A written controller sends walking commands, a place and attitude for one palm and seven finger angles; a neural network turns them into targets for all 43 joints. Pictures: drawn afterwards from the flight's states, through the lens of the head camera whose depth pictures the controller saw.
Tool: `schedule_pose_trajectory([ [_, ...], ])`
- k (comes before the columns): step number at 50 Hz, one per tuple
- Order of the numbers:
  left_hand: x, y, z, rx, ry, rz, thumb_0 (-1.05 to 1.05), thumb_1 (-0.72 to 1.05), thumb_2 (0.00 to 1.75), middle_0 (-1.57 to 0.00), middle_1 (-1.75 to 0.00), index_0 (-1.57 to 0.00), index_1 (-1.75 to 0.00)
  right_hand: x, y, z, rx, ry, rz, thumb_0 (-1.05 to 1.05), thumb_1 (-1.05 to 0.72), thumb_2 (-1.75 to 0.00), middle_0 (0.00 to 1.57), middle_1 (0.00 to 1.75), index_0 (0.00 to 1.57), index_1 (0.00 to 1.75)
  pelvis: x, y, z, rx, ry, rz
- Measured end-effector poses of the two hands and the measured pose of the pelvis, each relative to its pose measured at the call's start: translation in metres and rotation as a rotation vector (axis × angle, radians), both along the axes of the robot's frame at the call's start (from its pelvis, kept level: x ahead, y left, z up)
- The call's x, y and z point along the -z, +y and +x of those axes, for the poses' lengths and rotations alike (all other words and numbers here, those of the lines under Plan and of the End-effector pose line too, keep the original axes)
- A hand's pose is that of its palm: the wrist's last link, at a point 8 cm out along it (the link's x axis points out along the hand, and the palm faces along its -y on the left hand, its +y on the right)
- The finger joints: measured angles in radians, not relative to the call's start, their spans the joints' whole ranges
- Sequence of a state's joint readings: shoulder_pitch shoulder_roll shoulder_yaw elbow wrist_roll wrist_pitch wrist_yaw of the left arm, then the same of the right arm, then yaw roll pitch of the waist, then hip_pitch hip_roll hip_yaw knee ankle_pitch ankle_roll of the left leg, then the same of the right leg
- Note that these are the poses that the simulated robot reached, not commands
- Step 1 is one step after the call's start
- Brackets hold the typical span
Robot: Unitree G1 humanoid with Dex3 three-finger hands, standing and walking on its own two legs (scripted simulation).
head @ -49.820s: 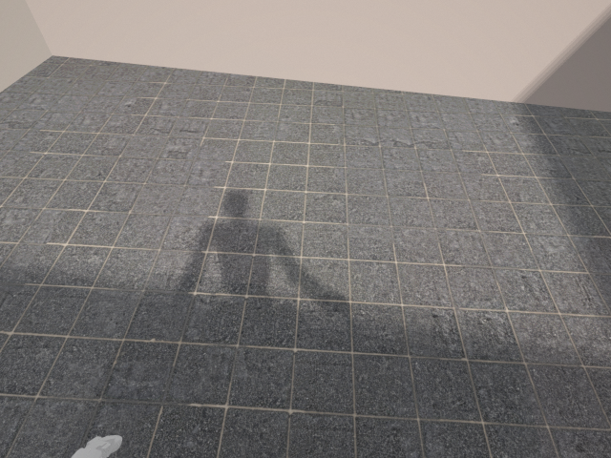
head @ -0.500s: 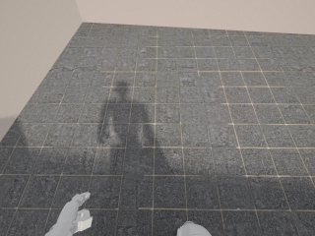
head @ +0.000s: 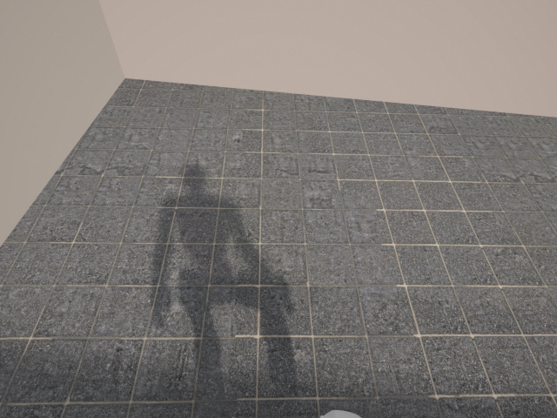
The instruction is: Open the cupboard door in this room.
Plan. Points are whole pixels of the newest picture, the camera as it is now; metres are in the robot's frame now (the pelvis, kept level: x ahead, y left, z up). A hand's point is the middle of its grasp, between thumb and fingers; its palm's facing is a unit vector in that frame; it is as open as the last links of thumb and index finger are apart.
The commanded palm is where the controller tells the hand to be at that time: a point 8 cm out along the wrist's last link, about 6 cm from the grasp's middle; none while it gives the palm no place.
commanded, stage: walk to a spot facing it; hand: left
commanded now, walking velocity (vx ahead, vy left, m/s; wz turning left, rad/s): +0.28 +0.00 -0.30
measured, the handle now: out of the picture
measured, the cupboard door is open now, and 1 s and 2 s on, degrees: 42 42 42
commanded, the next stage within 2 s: turn to face it in 0.06 s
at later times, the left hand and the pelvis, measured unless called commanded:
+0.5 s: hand (209, 354) +0.25 +0.14 -0.18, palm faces +0.14 -0.97 -0.18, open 7.2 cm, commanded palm none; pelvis +0.20 -0.04 -0.01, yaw +7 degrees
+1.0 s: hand (216, 330) +0.28 +0.13 -0.15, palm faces +0.38 -0.87 -0.30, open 7.4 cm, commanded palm none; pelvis +0.26 -0.10 -0.01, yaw +23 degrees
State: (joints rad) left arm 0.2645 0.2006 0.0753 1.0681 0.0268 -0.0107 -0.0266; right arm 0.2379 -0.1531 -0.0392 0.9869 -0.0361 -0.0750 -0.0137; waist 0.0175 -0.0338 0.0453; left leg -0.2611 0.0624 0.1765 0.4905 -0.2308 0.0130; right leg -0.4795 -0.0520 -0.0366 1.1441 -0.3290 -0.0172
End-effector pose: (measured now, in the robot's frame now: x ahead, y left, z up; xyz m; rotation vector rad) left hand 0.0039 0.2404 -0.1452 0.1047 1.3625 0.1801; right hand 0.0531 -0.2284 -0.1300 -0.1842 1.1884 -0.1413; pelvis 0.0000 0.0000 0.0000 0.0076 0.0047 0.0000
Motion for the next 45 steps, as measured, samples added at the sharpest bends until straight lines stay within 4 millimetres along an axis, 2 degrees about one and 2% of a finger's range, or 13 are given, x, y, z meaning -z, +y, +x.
schedule_pose_trajectory([
  [5, -0.013, -0.018, 0.083, 0.058, -0.077, -0.005, 0.01, 0.91, 0.9, -0.2, -0.3, -0.2, -0.3, 0.003, -0.016, -0.015, 0.06, 0.156, 0.015, -0.01, -0.94, -0.9, 0.2, 0.3, 0.2, 0.3, -0.007, -0.009, 0.043, 0.028, 0.009, -0.001],
  [9, -0.01, -0.038, 0.15, 0.121, -0.125, 0.012, 0.01, 0.91, 0.9, -0.2, -0.3, -0.2, -0.3, 0.015, -0.032, -0.021, 0.124, 0.266, 0.042, 0.0, -0.93, -0.9, 0.2, 0.3, 0.2, 0.3, 0.003, -0.03, 0.084, 0.05, 0.003, 0.011],
  [12, -0.001, -0.051, 0.19, 0.127, -0.171, 0.033, 0.01, 0.91, 0.9, -0.2, -0.3, -0.2, -0.3, 0.028, -0.044, -0.013, 0.147, 0.338, 0.054, 0.0, -0.92, -0.9, 0.2, 0.3, 0.2, 0.3, 0.015, -0.044, 0.111, 0.038, 0.0, 0.013],
  [14, -0.003, -0.059, 0.204, 0.112, -0.179, 0.031, 0.01, 0.91, 0.9, -0.2, -0.3, -0.2, -0.3, 0.026, -0.05, 0.005, 0.144, 0.358, 0.047, 0.0, -0.92, -0.9, 0.2, 0.3, 0.2, 0.3, 0.012, -0.048, 0.125, 0.016, -0.003, 0.001],
  [16, -0.006, -0.064, 0.213, 0.081, -0.177, 0.03, 0.0, 0.91, 0.9, -0.2, -0.3, -0.2, -0.3, 0.019, -0.054, 0.032, 0.13, 0.344, 0.036, 0.0, -0.92, -0.9, 0.2, 0.3, 0.19, 0.3, 0.006, -0.051, 0.14, -0.008, 0.0, -0.005],
  [21, -0.006, -0.058, 0.228, 0.008, -0.166, 0.034, -0.01, 0.94, 0.9, -0.2, -0.3, -0.21, -0.3, 0.007, -0.052, 0.117, 0.045, 0.248, 0.024, 0.0, -0.91, -0.9, 0.2, 0.3, 0.19, 0.3, -0.002, -0.054, 0.172, -0.07, 0.008, -0.006],
  [26, 0.017, -0.046, 0.231, -0.067, -0.128, 0.006, 0.0, 0.93, 0.9, -0.2, -0.3, -0.21, -0.3, 0.011, -0.045, 0.204, -0.064, 0.13, -0.017, 0.01, -0.93, -0.9, 0.2, 0.3, 0.19, 0.3, 0.013, -0.041, 0.202, -0.122, -0.007, -0.032],
  [29, 0.026, -0.037, 0.233, -0.093, -0.085, 0.008, 0.0, 0.92, 0.9, -0.2, -0.3, -0.21, -0.3, 0.011, -0.043, 0.245, -0.104, 0.06, -0.046, 0.0, -0.93, -0.9, 0.2, 0.3, 0.2, 0.3, 0.019, -0.036, 0.212, -0.146, 0.003, -0.029],
  [33, 0.015, -0.029, 0.245, -0.131, -0.097, 0.027, 0.01, 0.91, 0.9, -0.2, -0.3, -0.2, -0.3, 0.001, -0.043, 0.28, -0.161, 0.022, -0.066, 0.0, -0.92, -0.9, 0.2, 0.3, 0.2, 0.3, 0.012, -0.038, 0.222, -0.183, 0.023, -0.031],
  [38, -0.005, -0.028, 0.262, -0.172, -0.152, 0.064, 0.01, 0.91, 0.9, -0.2, -0.3, -0.2, -0.3, -0.004, -0.049, 0.311, -0.227, 0.02, -0.059, 0.0, -0.91, -0.9, 0.2, 0.3, 0.2, 0.3, 0.003, -0.048, 0.233, -0.232, 0.038, -0.037],
  [45, -0.02, -0.044, 0.272, -0.226, -0.204, 0.14, 0.01, 0.91, 0.9, -0.2, -0.3, -0.2, -0.3, 0.009, -0.074, 0.346, -0.289, 0.041, -0.026, 0.0, -0.91, -0.9, 0.2, 0.3, 0.2, 0.3, 0.007, -0.082, 0.252, -0.33, 0.042, -0.028],
])
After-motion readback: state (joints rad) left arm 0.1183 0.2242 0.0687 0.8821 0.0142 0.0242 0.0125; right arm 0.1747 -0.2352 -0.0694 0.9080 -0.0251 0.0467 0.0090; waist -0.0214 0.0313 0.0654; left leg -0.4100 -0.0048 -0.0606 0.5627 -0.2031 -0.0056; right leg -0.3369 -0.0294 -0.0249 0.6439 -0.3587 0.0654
